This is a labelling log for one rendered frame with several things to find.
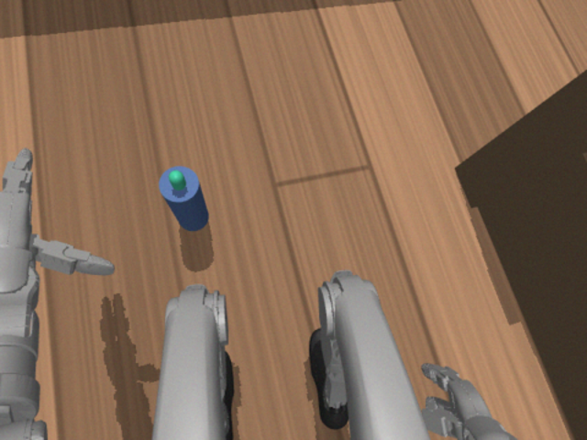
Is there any right robot arm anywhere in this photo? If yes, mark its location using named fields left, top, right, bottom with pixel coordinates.
left=462, top=415, right=517, bottom=440

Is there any right robot foot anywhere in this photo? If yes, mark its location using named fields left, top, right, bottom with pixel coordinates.
left=309, top=328, right=349, bottom=430

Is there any right robot hand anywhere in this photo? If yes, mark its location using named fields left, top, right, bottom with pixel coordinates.
left=421, top=363, right=492, bottom=440

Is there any left robot hand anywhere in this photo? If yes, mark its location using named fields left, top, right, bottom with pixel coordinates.
left=0, top=148, right=115, bottom=275

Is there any bottle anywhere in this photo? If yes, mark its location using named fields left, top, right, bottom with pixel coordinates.
left=159, top=166, right=209, bottom=231

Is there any left robot arm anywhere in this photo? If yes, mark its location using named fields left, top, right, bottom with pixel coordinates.
left=0, top=247, right=48, bottom=440

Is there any sofa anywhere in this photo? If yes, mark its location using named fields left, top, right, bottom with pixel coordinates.
left=454, top=70, right=587, bottom=440

